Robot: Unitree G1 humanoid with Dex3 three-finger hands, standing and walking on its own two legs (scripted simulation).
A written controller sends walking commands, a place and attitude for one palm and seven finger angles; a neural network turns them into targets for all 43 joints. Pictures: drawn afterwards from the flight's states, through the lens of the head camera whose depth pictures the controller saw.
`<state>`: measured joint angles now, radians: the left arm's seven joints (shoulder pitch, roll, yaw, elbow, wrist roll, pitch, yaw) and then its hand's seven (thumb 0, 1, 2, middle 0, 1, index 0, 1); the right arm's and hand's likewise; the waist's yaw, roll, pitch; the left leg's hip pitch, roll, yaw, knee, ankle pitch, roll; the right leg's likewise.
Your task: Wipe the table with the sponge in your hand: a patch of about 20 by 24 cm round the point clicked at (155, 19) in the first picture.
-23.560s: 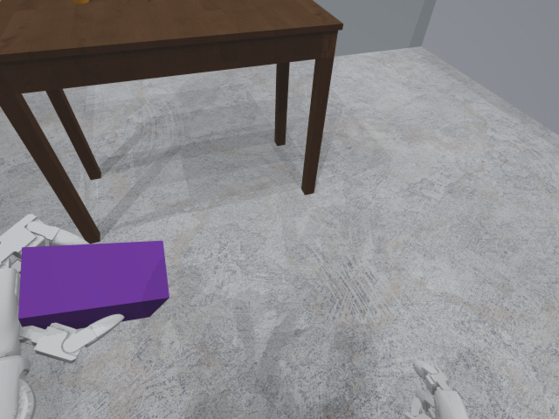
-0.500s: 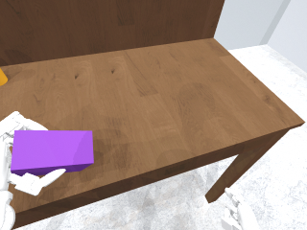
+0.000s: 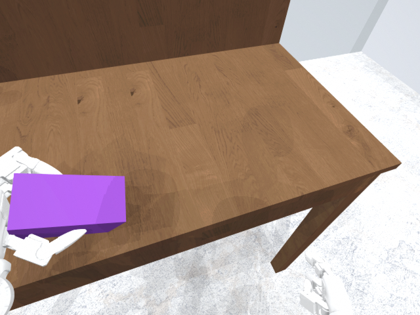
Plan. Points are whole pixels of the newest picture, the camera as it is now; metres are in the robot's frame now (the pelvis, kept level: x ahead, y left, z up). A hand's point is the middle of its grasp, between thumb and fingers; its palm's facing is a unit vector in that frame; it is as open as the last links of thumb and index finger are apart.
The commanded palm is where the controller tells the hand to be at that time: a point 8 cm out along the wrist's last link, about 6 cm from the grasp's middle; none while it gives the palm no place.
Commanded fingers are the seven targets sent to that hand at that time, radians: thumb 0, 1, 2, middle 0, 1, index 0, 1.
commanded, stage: shuffle to correct the standing spot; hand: left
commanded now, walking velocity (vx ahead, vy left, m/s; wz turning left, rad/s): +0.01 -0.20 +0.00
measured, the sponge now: (86, 207) +0.24 +0.20 +0.14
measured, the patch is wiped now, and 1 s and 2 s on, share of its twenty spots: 0.00 0.00 0.00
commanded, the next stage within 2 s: come to a stop and stand still in 0.02 s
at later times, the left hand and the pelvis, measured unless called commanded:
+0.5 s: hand (21, 172) +0.25 +0.27 +0.20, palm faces +0.46 -0.74 -0.48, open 10.2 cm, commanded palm +0.16 +0.27 +0.18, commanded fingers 0.00 0.10 1.30 -1.20 -1.60 -1.20 -1.60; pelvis +0.00 -0.01 +0.00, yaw +1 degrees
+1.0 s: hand out of the picture +0.22 +0.32 +0.16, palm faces +0.40 -0.85 -0.35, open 10.2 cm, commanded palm +0.16 +0.34 +0.18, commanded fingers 0.00 0.10 1.30 -1.20 -1.60 -1.20 -1.60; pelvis +0.00 +0.06 +0.00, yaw +0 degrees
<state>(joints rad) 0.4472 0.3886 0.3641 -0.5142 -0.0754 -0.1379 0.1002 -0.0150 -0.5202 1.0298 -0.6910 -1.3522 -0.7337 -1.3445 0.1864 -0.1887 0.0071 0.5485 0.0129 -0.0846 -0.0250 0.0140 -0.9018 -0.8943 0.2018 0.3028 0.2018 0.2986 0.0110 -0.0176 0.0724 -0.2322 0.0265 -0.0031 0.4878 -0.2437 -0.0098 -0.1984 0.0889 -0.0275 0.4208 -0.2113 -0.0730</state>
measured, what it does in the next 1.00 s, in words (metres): shifts its weight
